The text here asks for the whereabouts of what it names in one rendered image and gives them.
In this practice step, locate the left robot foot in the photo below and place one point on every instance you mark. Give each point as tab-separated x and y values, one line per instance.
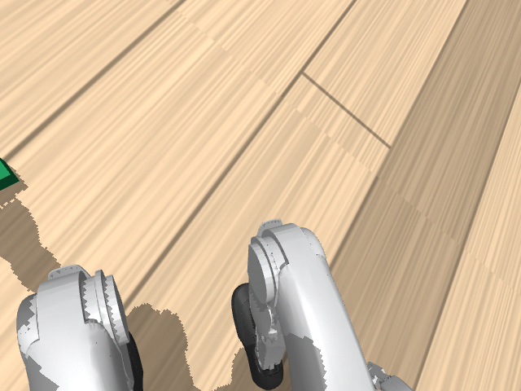
135	364

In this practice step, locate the cube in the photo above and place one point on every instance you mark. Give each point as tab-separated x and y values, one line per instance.
7	177

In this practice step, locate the right robot hand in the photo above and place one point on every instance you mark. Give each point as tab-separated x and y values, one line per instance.
385	382

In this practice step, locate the right robot foot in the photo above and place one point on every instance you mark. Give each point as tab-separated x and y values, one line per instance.
246	330

